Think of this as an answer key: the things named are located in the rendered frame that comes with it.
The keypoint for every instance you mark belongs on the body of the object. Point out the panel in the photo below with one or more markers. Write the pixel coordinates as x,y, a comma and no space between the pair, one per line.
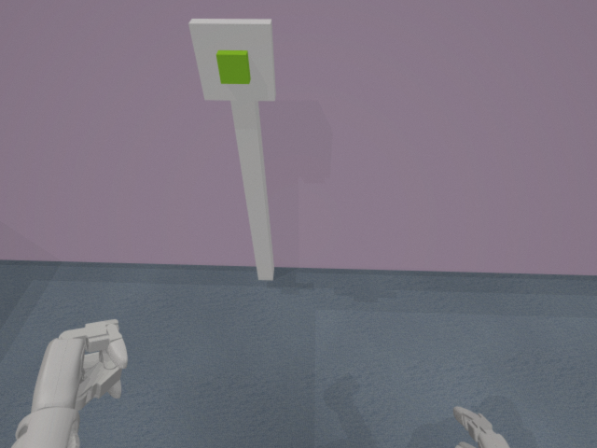
254,35

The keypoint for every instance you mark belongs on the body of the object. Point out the robot left hand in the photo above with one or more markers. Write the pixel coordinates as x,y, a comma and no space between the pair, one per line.
65,364

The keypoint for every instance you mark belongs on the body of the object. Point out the button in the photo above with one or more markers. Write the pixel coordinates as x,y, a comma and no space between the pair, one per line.
233,66

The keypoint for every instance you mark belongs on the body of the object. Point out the robot right hand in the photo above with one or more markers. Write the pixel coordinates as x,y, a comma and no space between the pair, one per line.
479,428

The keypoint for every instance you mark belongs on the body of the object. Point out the left robot forearm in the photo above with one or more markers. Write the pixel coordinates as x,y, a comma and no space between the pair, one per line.
53,427

